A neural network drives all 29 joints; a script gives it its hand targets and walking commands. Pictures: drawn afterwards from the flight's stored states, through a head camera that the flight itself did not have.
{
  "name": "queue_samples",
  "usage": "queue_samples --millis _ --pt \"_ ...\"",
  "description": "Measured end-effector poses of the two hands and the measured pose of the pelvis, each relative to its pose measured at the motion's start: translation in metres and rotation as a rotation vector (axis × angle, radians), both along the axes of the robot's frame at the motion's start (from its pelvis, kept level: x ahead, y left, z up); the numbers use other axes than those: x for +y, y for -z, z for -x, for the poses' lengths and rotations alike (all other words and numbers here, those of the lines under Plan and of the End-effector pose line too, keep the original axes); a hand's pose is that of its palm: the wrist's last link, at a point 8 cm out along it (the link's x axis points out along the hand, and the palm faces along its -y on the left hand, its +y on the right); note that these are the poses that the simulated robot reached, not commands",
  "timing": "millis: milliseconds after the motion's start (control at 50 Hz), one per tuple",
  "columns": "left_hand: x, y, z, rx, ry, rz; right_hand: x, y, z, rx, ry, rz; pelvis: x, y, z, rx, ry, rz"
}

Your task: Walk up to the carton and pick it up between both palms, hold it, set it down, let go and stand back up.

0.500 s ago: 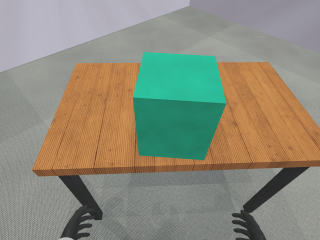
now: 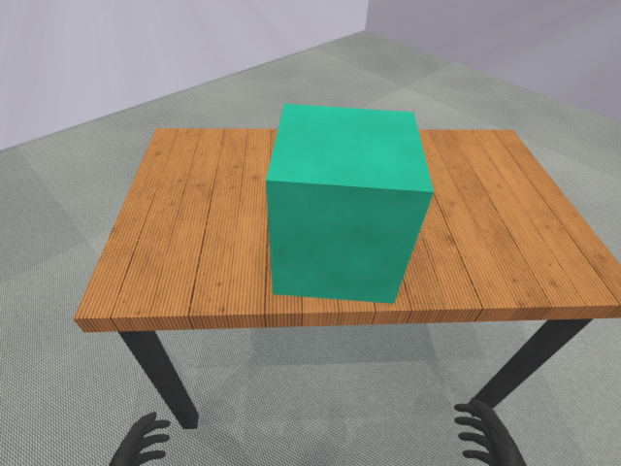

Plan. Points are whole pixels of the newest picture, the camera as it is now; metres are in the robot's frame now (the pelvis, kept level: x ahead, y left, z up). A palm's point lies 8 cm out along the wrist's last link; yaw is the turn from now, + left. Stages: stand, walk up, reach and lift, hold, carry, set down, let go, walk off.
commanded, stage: stand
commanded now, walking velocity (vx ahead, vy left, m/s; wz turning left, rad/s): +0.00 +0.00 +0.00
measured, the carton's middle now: (340, 206) +0.50 -0.02 +0.05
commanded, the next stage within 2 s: walk up in 0.98 s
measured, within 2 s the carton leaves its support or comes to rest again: neither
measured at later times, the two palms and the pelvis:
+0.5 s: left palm out of the picture +0.12 +0.25 -0.10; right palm out of the picture +0.15 -0.25 -0.06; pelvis +0.00 +0.00 +0.00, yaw +0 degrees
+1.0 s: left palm out of the picture +0.11 +0.26 -0.11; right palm out of the picture +0.15 -0.25 -0.06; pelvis +0.00 +0.00 +0.00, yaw +0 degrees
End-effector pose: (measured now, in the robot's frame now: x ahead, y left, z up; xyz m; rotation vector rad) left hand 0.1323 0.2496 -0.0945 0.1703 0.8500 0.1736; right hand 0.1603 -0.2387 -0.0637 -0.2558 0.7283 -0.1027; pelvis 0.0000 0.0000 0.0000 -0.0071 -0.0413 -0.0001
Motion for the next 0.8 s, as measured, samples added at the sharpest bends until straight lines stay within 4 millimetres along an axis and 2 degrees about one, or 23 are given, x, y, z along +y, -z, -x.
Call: queue_samples --millis 180,800 --pt "0.000 0.002 0.005 0.008 -0.002 0.001 -0.004 0.001 0.008 0.010 0.002 0.009 0.000 0.000 0.003 -0.004 0.000 0.000" --pt "0.007 0.009 0.018 0.071 -0.006 -0.010 -0.010 0.000 0.005 0.013 -0.005 0.029 0.000 0.000 0.002 -0.003 0.000 0.000"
